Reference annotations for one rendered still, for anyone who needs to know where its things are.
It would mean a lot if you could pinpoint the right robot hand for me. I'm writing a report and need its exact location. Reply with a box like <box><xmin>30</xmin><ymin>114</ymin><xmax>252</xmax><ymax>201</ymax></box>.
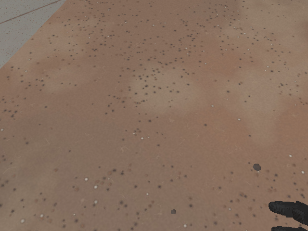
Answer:
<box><xmin>269</xmin><ymin>201</ymin><xmax>308</xmax><ymax>231</ymax></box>

